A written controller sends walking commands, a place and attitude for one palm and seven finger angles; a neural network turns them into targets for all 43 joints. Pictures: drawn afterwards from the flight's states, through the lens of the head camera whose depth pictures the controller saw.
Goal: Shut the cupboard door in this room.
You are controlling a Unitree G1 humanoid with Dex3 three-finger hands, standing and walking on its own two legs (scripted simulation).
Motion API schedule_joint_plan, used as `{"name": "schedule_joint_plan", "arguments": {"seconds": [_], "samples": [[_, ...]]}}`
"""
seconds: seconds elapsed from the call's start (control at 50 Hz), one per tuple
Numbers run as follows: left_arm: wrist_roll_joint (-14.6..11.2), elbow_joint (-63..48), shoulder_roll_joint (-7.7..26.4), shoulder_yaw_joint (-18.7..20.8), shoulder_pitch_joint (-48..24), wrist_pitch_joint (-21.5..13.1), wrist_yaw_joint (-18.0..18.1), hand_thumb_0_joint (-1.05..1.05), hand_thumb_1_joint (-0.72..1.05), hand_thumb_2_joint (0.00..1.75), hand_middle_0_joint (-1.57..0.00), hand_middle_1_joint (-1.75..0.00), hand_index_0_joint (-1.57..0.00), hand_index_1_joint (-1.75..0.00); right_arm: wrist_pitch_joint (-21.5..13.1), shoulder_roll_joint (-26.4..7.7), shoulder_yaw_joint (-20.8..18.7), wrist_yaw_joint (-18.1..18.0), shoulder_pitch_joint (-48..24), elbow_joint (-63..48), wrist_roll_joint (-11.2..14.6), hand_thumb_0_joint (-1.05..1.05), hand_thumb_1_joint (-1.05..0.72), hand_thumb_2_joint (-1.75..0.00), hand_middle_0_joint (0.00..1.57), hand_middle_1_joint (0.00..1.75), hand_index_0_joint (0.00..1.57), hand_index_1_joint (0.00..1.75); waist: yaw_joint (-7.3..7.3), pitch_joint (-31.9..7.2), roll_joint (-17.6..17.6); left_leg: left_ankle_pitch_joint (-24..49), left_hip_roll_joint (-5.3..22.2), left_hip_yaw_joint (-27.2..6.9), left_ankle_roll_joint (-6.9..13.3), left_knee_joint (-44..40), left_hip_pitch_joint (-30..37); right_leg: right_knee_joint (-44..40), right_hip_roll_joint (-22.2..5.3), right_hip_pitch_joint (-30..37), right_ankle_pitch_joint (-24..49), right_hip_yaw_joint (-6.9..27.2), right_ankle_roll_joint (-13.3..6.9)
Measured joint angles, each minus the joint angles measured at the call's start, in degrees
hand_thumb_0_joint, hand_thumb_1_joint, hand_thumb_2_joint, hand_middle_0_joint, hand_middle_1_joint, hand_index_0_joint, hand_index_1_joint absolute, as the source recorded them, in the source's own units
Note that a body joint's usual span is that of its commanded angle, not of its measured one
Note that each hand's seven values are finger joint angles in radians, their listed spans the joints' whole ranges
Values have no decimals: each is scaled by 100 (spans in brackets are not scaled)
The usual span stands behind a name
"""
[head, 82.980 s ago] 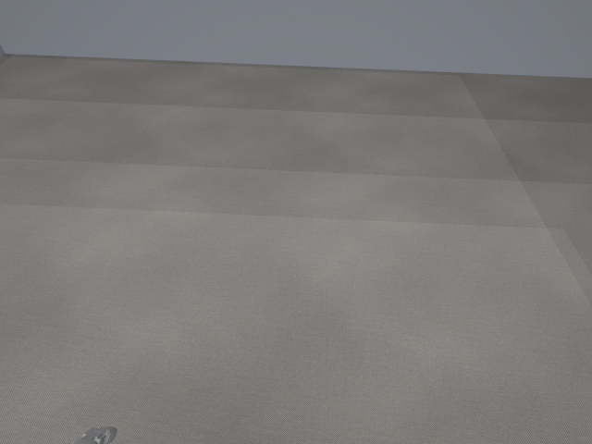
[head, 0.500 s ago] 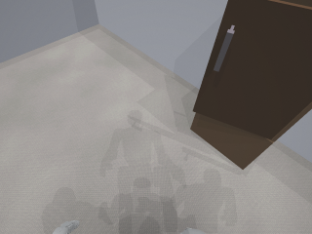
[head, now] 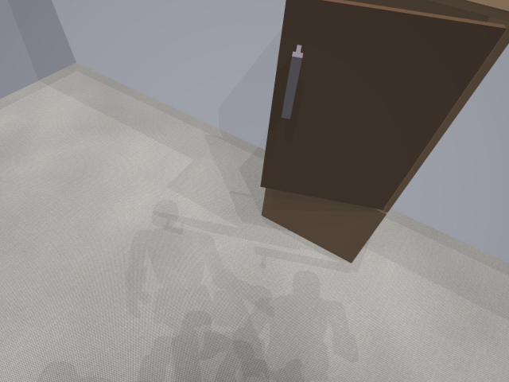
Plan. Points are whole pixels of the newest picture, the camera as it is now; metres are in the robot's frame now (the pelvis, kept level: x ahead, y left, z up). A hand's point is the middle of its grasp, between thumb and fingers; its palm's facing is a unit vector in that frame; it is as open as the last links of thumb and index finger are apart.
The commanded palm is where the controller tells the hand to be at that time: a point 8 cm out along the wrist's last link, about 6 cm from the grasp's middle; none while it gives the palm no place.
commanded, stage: turn to face it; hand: left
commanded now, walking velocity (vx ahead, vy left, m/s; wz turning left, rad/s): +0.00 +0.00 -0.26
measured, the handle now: (292, 82) +0.72 -0.04 +0.08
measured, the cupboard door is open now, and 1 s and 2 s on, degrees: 20 20 20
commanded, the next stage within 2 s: take the last steps up to it in 0.06 s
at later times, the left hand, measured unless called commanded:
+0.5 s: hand out of the picture +0.09 +0.16 -0.16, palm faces -0.09 -0.98 -0.19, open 7.4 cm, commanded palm none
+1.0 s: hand (228, 272) +0.35 +0.07 -0.16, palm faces -0.26 -0.94 -0.20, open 7.4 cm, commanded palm none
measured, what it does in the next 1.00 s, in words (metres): walks ahead: right foot, then left foot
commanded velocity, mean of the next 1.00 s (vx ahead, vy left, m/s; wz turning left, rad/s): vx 0.19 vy -0.09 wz -0.13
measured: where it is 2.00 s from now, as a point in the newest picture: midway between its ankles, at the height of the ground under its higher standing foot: outside the picture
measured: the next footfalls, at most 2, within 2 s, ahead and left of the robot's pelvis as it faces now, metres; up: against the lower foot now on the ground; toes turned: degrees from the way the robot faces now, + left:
right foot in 0.28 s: +0.01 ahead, -0.13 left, +0.00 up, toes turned -7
left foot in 0.58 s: +0.17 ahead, +0.08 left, +0.00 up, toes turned +0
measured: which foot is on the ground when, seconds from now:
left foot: down 0.00-0.28, up 0.30-0.56, down 0.58-1.00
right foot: up 0.00-0.26, down 0.28-0.58, up 0.60-1.00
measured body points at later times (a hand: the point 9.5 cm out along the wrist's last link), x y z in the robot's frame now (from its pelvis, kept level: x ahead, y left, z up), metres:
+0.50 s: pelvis +0.05 -0.02 +0.01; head +0.06 -0.02 +0.46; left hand +0.09 +0.21 -0.15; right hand +0.04 -0.28 -0.13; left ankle +0.08 +0.09 -0.69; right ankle -0.03 -0.13 -0.73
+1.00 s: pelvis +0.20 -0.09 +0.00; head +0.23 -0.10 +0.45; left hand +0.37 +0.12 -0.14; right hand +0.06 -0.29 -0.15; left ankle +0.13 +0.08 -0.73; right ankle +0.26 -0.23 -0.73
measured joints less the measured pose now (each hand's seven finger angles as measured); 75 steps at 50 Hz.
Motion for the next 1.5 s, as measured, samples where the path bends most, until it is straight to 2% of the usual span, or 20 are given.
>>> {"name": "schedule_joint_plan", "arguments": {"seconds": [0.04,0.1,0.24,0.28,0.34,0.42,0.48,0.58,0.64,0.68,0.72,0.86,0.98,1.04,1.08,1.12,1.28,1.4,1.44,1.5], "samples": [[15,33,35,36,-51,18,-31,1,90,90,-21,-30,-20,-30,-13,63,47,-28,76,28,-33,0,-90,-90,20,30,20,30,-13,40,-8,53,49,64,36,-175,119,870,-22,-262,-165,-152,28],[11,28,37,51,-111,10,-58,1,91,90,-20,-30,-20,-30,5,112,73,-50,171,128,-50,0,-90,-90,20,30,20,30,-3,92,53,199,133,146,26,-473,288,1163,-124,-329,-140,-359,84],[3,86,-84,-20,-180,-41,-66,1,91,90,-20,-30,-20,-30,60,79,-24,-24,342,402,-32,0,-90,-90,20,30,20,30,-107,95,314,102,318,337,-86,-373,324,-567,-216,466,328,-658,27],[27,72,-72,-27,-86,-99,-101,1,91,90,-20,-30,-20,-30,93,67,-60,5,464,469,-11,0,-90,-90,20,30,20,30,-99,-38,262,-108,304,437,-151,-67,203,-1430,-250,869,424,-598,-118],[50,192,-237,-51,27,-206,-73,0,91,90,-20,-30,-20,-30,219,-67,-136,40,487,660,6,0,-90,-90,20,30,20,30,-100,-101,484,-1070,250,114,-205,1184,-251,-1449,-115,915,707,-613,-246],[47,320,-326,-84,365,-338,-5,0,90,90,-20,-30,-20,-30,184,-110,-185,118,445,693,-18,0,-91,-90,20,30,20,30,-97,-169,385,-801,127,90,-279,2284,-838,-1934,-128,1256,887,-540,-303],[58,485,-328,-102,522,-390,-1,0,90,90,-20,-30,-20,-30,88,-83,-203,157,379,583,-21,0,-91,-90,20,30,19,30,-115,-164,280,-528,177,169,-318,1860,-924,-2157,-122,1442,904,-522,-261],[33,706,-291,-73,705,-375,-44,1,90,90,-21,-30,-20,-30,-166,-25,-150,134,301,429,-26,0,-91,-90,20,30,19,30,-64,-127,127,31,167,229,-254,65,-295,-1696,-72,1475,423,-451,-168],[31,809,-222,-56,703,-261,-78,1,90,90,-20,-30,-20,-30,-343,57,-66,48,276,418,-97,0,-91,-90,20,30,20,30,-88,-102,-34,-29,173,418,72,248,-188,342,-85,681,-143,-345,-290],[74,838,-167,-37,593,-205,-118,1,91,90,-20,-30,-20,-30,-378,124,-21,-7,393,424,-98,0,-91,-90,20,30,20,30,-126,-103,-62,-116,197,485,83,59,57,1548,-132,84,104,-406,-281],[94,770,-119,3,424,-193,-155,1,91,90,-20,-30,-20,-30,-390,193,13,-47,545,501,-89,0,-91,-90,20,30,20,30,-121,-77,-67,-14,216,521,10,-328,367,2036,-251,-379,496,-465,-208],[58,432,-76,-4,-192,-249,-170,1,91,90,-20,-30,-20,-30,-331,358,23,-22,1006,864,-60,0,-90,-90,20,30,20,30,-175,80,51,111,343,637,-175,-1247,1227,803,-649,-1053,1384,-588,-37],[48,307,-114,-48,-523,-333,-178,0,91,90,-20,-30,-20,-30,-180,373,-79,37,1243,1073,-51,0,-90,-90,20,30,20,30,-375,203,178,-440,532,677,-510,-903,1539,-788,-593,-519,1597,-807,-126],[40,296,-199,-75,-558,-596,-85,0,91,90,-20,-30,-20,-30,-59,301,-102,67,1224,1197,46,0,-90,-90,20,30,20,30,-310,240,279,-1166,592,323,-350,627,1027,-926,-488,-235,1591,-850,-267],[20,362,-360,-165,-565,-642,13,0,91,90,-20,-30,-20,-30,52,188,-118,19,969,1195,92,0,-90,-90,20,30,20,30,-317,332,445,-1468,413,-78,-268,1697,504,-883,-411,-118,1366,-924,-253],[23,433,-479,-244,-539,-581,90,0,91,90,-20,-30,-20,-30,86,130,-118,-17,727,1121,125,0,-91,-90,20,30,20,30,-304,332,465,-1397,228,-154,-256,2119,112,-1133,-400,60,1395,-944,-231],[47,396,-529,-182,-484,-414,232,-1,92,90,-21,-30,-20,-30,218,61,-161,19,-156,665,113,0,-91,-90,20,30,19,29,-9,230,307,-1042,-230,-114,-374,1987,-631,-1696,-464,350,1605,-1011,-267],[87,350,-299,-90,-306,-316,244,0,91,90,-21,-30,-20,-30,184,45,-179,73,-579,340,109,0,-91,-90,20,30,19,29,134,159,116,-668,-259,-149,-339,967,-293,-1595,-569,264,1600,-1024,-149],[62,351,-222,-68,-180,-271,240,0,91,90,-21,-30,-20,-30,104,27,-147,94,-554,250,98,0,-91,-90,20,30,19,29,143,74,110,-17,-162,-189,-264,-58,158,-1349,-569,150,1490,-1040,-64],[27,413,-95,-43,-92,-138,231,0,91,90,-21,-30,-20,-30,85,97,-73,70,-496,264,17,0,-91,-90,20,30,19,30,183,76,-28,36,-258,-165,46,-119,227,-808,-560,37,658,-817,-6]]}}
